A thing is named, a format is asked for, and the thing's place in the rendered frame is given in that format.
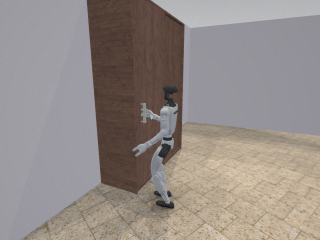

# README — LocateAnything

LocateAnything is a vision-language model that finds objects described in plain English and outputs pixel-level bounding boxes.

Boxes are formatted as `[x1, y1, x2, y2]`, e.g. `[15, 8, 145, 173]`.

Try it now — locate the robot right forearm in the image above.
[152, 114, 161, 122]

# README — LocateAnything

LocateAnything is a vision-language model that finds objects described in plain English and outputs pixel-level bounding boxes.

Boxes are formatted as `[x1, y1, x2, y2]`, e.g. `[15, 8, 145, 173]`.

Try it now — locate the robot left upper arm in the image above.
[160, 107, 170, 136]

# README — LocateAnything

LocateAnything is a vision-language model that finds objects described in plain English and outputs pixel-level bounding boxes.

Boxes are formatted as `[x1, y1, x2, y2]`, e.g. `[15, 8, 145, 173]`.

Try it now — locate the handle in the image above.
[141, 103, 147, 123]

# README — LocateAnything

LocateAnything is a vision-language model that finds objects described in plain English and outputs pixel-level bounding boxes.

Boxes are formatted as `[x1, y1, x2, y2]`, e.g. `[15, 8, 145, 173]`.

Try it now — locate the humanoid robot torso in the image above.
[160, 104, 178, 151]

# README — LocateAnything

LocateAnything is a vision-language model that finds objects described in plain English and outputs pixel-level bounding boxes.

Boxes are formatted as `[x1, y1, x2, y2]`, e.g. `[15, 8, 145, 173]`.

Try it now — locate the left robot shin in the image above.
[151, 175, 170, 204]

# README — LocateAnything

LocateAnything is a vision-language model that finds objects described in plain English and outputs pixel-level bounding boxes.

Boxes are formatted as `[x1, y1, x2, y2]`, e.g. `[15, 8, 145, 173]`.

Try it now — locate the robot left forearm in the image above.
[144, 129, 166, 148]

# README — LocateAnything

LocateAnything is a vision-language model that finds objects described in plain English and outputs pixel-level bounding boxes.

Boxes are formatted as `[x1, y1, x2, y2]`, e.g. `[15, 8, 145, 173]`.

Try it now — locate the wardrobe door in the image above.
[132, 0, 166, 189]
[165, 16, 182, 159]

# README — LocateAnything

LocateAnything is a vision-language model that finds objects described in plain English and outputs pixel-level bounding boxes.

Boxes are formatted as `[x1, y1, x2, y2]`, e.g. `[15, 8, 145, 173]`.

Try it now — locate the robot left hand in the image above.
[132, 143, 147, 157]

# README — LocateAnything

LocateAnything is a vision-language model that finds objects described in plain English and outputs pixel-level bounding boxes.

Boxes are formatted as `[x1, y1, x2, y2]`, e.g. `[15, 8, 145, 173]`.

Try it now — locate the robot right hand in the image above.
[140, 108, 154, 120]

